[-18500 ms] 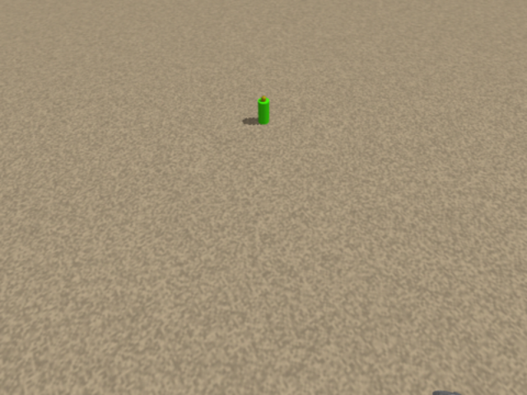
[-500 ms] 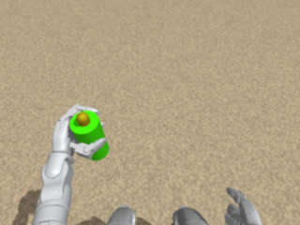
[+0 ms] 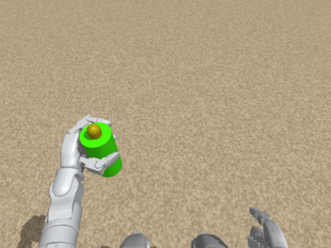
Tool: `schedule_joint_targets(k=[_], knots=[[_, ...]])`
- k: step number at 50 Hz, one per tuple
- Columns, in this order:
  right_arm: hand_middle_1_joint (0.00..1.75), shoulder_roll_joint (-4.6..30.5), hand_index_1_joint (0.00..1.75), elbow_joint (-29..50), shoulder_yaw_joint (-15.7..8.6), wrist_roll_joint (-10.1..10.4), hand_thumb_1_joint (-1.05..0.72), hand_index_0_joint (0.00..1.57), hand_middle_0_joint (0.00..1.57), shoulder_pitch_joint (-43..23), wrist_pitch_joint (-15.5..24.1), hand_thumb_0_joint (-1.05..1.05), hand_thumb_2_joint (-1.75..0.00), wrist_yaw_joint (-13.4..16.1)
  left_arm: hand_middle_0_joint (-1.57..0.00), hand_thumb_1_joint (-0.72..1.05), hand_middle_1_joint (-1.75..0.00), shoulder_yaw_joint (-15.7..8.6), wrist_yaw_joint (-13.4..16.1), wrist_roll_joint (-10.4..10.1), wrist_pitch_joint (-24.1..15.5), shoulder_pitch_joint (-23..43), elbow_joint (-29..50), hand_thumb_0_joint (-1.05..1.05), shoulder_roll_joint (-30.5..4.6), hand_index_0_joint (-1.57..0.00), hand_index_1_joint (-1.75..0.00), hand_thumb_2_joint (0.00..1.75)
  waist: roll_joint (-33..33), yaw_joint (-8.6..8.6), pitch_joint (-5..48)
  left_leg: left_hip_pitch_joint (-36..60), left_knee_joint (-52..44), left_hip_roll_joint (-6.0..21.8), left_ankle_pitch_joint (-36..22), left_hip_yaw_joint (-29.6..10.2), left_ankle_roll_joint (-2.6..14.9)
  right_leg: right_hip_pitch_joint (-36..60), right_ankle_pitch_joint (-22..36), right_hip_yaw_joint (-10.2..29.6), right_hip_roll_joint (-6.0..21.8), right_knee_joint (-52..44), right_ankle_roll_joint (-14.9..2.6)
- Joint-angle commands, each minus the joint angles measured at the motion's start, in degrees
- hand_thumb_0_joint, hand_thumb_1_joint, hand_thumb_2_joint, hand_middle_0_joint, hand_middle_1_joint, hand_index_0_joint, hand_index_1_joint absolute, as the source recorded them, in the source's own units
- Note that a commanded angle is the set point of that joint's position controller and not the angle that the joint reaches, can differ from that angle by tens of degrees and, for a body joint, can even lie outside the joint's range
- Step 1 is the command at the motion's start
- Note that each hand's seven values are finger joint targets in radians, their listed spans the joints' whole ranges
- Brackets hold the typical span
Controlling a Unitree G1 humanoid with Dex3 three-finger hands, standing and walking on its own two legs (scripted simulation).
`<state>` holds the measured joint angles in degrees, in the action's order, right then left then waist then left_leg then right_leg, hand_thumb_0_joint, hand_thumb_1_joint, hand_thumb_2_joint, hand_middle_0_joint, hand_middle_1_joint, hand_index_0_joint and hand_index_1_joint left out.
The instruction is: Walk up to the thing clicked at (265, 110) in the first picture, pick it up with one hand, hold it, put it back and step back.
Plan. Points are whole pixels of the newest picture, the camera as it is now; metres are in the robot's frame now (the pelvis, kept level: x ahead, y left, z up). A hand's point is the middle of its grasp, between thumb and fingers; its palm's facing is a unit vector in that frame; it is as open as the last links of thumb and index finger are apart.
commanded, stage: hold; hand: left
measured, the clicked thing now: (102, 148) +0.33 +0.17 +0.04
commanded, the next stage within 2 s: none
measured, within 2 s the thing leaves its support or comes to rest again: neither
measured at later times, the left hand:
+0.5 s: hand (101, 145) +0.33 +0.17 +0.06, palm faces -0.01 -1.00 +0.02, open 9.7 cm
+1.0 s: hand (101, 143) +0.33 +0.17 +0.06, palm faces -0.02 -1.00 +0.02, open 9.7 cm
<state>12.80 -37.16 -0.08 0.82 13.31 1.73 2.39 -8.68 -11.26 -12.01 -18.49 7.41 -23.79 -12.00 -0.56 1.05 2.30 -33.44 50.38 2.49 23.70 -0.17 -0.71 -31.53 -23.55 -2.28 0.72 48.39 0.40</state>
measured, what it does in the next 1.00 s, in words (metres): stands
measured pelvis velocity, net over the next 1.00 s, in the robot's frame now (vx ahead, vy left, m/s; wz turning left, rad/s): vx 0.00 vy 0.00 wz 0.00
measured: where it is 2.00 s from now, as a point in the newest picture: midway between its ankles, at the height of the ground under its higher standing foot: outside the picture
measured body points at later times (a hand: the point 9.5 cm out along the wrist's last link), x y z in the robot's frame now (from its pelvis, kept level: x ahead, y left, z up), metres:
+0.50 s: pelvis +0.00 +0.00 +0.01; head +0.04 +0.01 +0.45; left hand +0.32 +0.22 +0.06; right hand +0.13 -0.24 -0.10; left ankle +0.02 +0.12 -0.70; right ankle +0.01 -0.13 -0.70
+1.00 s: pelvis +0.00 +0.00 +0.01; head +0.03 +0.01 +0.46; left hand +0.32 +0.22 +0.06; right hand +0.13 -0.24 -0.10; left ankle +0.02 +0.12 -0.70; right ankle +0.01 -0.13 -0.70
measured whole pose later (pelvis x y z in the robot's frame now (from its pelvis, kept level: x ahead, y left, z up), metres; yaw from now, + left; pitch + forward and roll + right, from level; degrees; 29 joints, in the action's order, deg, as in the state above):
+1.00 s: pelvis +0.00 +0.00 +0.01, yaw +0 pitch +5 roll -1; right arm 12.7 -38.3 0.0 0.8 13.7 2.1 1.8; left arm -8.2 -10.6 -11.6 -19.2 9.4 -26.9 -11.5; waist -0.5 1.0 1.9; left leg -30.5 47.2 2.2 22.2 0.1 -0.3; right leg -28.5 -21.8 -2.1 0.9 44.9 0.7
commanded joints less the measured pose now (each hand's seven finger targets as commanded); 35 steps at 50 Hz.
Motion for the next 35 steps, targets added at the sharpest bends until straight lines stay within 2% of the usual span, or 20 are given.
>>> schedule_joint_targets(k=[1,4,8,9,10,11,12,18,19,20,21,22,24,25,27,29,31,32,33,35], knots=[[0.30,8.08,0.30,7.17,-2.93,0.28,-0.90,0.20,0.20,-1.36,2.67,0.00,-0.90,0.80,-1.24,0.22,-1.36,-2.86,-0.07,-1.27,-3.96,15.58,12.40,0.00,-7.26,-1.25,-1.36,1.20,-0.58,0.62,16.22,9.56,-8.03,-1.29,-12.62,-0.24,0.79,6.98,14.69,0.01,-1.32,-6.94,-1.00],[0.30,7.64,0.30,7.19,-2.61,0.33,-0.90,0.20,0.20,-1.52,2.67,0.00,-0.90,1.09,-1.23,0.21,-1.35,-3.44,0.23,-1.33,-3.76,16.01,12.25,0.00,-7.78,-1.24,-1.35,1.18,0.57,0.43,15.91,8.63,-7.75,-1.71,-12.41,0.59,1.10,8.31,15.42,0.66,-0.94,-8.18,-0.56],[0.30,7.75,0.30,7.26,-2.61,0.49,-0.90,0.20,0.20,-2.59,2.84,0.00,-0.90,0.93,-1.23,0.22,-1.35,-1.61,0.22,-0.85,-3.87,16.72,12.10,0.00,-6.63,-1.24,-1.36,1.19,-0.36,0.77,12.88,9.15,-9.58,-1.62,-8.65,0.40,0.98,5.87,11.35,0.32,-1.10,-8.92,-0.94],[0.30,7.77,0.30,7.02,-2.68,0.35,-0.90,0.20,0.20,-1.89,2.83,0.00,-0.90,0.98,-1.23,0.22,-1.35,-2.02,0.16,-0.77,-3.93,18.02,13.44,0.00,-7.46,-1.24,-1.36,1.19,-1.45,0.54,15.02,10.18,-9.42,-1.64,-9.52,0.36,0.91,6.74,12.10,0.41,-1.10,-8.94,-0.95],[0.30,7.89,0.30,7.23,-2.72,0.40,-0.90,0.20,0.20,-2.16,2.88,0.00,-0.90,0.97,-1.24,0.23,-1.36,-1.67,0.11,-0.76,-3.59,15.27,11.68,0.00,-6.64,-1.25,-1.36,1.18,-0.46,0.66,14.26,10.12,-9.65,-1.61,-10.15,0.18,0.93,7.06,12.66,0.15,-1.21,-8.92,-0.93],[0.30,7.76,0.30,7.33,-2.59,0.51,-0.90,0.20,0.20,-2.26,2.98,0.00,-0.90,0.86,-1.23,0.23,-1.34,-1.29,0.16,-0.79,-3.59,16.03,13.64,0.00,-6.63,-1.25,-1.34,1.17,-0.99,0.23,14.59,10.58,-10.02,-1.54,-10.61,0.09,0.78,7.45,12.87,-0.06,-1.29,-8.78,-1.10],[0.30,7.78,0.30,6.97,-2.64,0.41,-0.91,0.20,0.20,-1.82,2.88,0.00,-0.90,0.82,-1.23,0.20,-1.34,-2.41,0.31,-0.88,-3.52,15.65,12.24,0.00,-7.28,-1.24,-1.34,1.17,-1.57,0.24,14.39,10.56,-9.83,-1.48,-11.08,0.01,0.75,7.33,13.17,0.00,-1.28,-8.61,-1.07],[0.30,7.86,0.30,6.78,-2.68,0.33,-0.90,0.20,0.20,-1.59,2.98,0.00,-0.90,0.75,-1.22,0.22,-1.34,-1.38,0.60,-0.97,-3.59,16.70,11.53,0.00,-5.98,-1.23,-1.35,1.18,0.13,0.79,13.94,9.93,-9.53,-1.47,-12.24,0.32,0.95,7.49,14.67,0.19,-1.23,-8.88,-0.97],[0.30,7.84,0.30,6.73,-2.72,0.27,-0.90,0.20,0.20,-1.81,2.88,0.00,-0.90,0.75,-1.22,0.22,-1.34,-3.46,0.81,-0.94,-3.99,18.11,12.55,0.00,-8.04,-1.23,-1.35,1.18,-0.33,0.33,14.68,10.16,-9.44,-1.60,-12.19,0.41,0.98,7.72,14.67,0.35,-1.10,-9.15,-0.89],[0.30,7.86,0.30,6.70,-2.63,0.25,-0.90,0.20,0.20,-1.53,2.93,0.00,-0.90,0.78,-1.22,0.22,-1.34,-2.73,0.88,-0.74,-3.78,17.05,10.59,0.00,-7.13,-1.23,-1.34,1.17,0.14,0.54,14.02,10.18,-9.63,-1.41,-12.57,0.22,0.90,7.67,14.79,0.18,-1.22,-8.69,-0.99],[0.30,7.73,0.30,6.55,-2.67,0.13,-0.90,0.20,0.20,-1.40,2.88,0.00,-0.90,0.66,-1.21,0.23,-1.33,-3.41,0.86,-0.68,-4.23,19.06,11.77,0.00,-8.23,-1.22,-1.34,1.18,-0.56,0.37,14.25,9.70,-9.47,-1.47,-12.55,0.21,0.92,7.64,14.77,0.23,-1.20,-8.68,-1.01],[0.30,7.69,0.30,6.53,-2.63,0.12,-0.90,0.20,0.20,-1.62,2.98,0.00,-0.90,0.56,-1.22,0.22,-1.34,-2.40,0.89,-0.63,-4.26,17.49,9.73,0.00,-6.54,-1.23,-1.34,1.17,0.50,0.64,13.74,9.66,-9.34,-1.53,-12.54,0.34,0.95,7.83,14.92,0.27,-1.12,-8.73,-0.90],[0.30,7.73,0.30,6.55,-2.69,0.08,-0.90,0.20,0.20,-1.61,3.11,0.00,-0.90,0.52,-1.22,0.24,-1.34,-2.29,0.66,-0.54,-5.01,19.09,11.13,0.00,-7.01,-1.23,-1.34,1.18,-1.00,0.49,14.51,10.18,-9.45,-1.50,-12.58,0.27,0.85,7.72,14.85,0.33,-1.15,-8.41,-1.08],[0.30,7.73,0.30,6.58,-2.75,0.02,-0.90,0.20,0.20,-1.56,3.06,0.00,-0.90,0.52,-1.22,0.24,-1.34,-3.78,0.62,-0.44,-5.06,18.26,10.53,0.00,-8.44,-1.23,-1.34,1.18,-1.41,-0.03,15.81,10.33,-9.20,-1.64,-13.06,0.35,0.85,8.23,15.16,0.38,-1.10,-8.46,-1.06],[0.30,7.98,0.30,6.85,-2.85,0.16,-0.90,0.20,0.20,-2.12,2.97,0.00,-0.90,0.42,-1.24,0.23,-1.35,-2.37,0.31,-0.37,-5.09,17.12,10.03,0.00,-7.16,-1.25,-1.35,1.18,-0.52,0.33,14.41,10.31,-9.56,-1.67,-11.94,0.44,0.91,7.78,14.27,0.36,-1.10,-8.93,-1.04],[0.30,7.70,0.30,6.63,-2.74,0.17,-0.90,0.20,0.20,-1.47,2.98,0.00,-0.90,0.36,-1.24,0.25,-1.35,-2.48,0.07,-0.68,-5.32,17.54,12.27,0.00,-7.56,-1.25,-1.35,1.18,-1.53,-0.11,17.22,11.14,-9.37,-1.79,-13.36,0.47,0.83,9.49,15.69,0.45,-0.98,-8.94,-1.06],[0.30,7.76,0.30,6.69,-2.73,0.16,-0.91,0.20,0.20,-1.32,3.01,0.00,-0.90,0.38,-1.23,0.21,-1.35,-1.15,0.08,-0.66,-5.17,18.07,13.29,0.00,-6.63,-1.24,-1.34,1.16,-1.82,0.06,17.64,12.09,-9.49,-1.55,-14.29,0.21,0.67,9.25,16.20,0.18,-1.24,-8.70,-1.15],[0.30,8.13,0.30,6.53,-2.85,0.31,-0.91,0.20,0.20,-1.12,2.90,0.00,-0.90,0.49,-1.23,0.22,-1.34,-1.93,0.21,-0.70,-4.67,16.76,10.07,0.00,-6.94,-1.24,-1.34,1.16,-0.26,0.66,16.07,11.44,-9.54,-1.53,-14.56,0.25,0.84,8.85,16.70,0.16,-1.28,-8.91,-1.05],[0.30,8.01,0.30,6.29,-2.76,0.27,-0.90,0.20,0.20,-1.32,3.02,0.00,-0.90,0.37,-1.23,0.22,-1.34,-1.35,0.17,-0.65,-4.79,18.54,11.55,0.00,-6.87,-1.24,-1.34,1.17,-1.24,0.63,14.24,11.12,-10.22,-1.21,-13.49,-0.15,0.66,7.86,15.34,-0.10,-1.45,-8.65,-1.23],[0.30,8.18,0.30,5.92,-2.96,0.29,-0.90,0.20,0.20,-1.33,3.20,0.00,-0.90,0.25,-1.24,0.23,-1.35,-1.98,0.32,-0.72,-4.71,19.78,9.27,0.00,-7.00,-1.25,-1.35,1.17,-1.00,1.12,13.09,10.39,-10.60,-1.00,-11.51,-0.56,0.63,6.40,13.28,-0.50,-1.56,-8.60,-1.28]])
